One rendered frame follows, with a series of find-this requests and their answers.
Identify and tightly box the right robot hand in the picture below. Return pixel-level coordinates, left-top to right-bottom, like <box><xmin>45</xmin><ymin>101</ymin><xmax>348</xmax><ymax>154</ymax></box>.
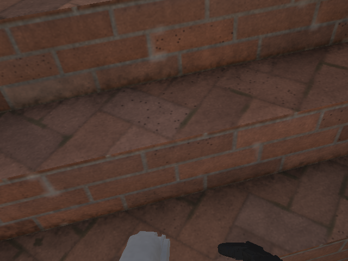
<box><xmin>218</xmin><ymin>241</ymin><xmax>283</xmax><ymax>261</ymax></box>

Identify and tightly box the left robot thigh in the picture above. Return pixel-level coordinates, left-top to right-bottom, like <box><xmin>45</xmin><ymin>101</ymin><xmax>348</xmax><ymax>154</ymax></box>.
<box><xmin>119</xmin><ymin>231</ymin><xmax>170</xmax><ymax>261</ymax></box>

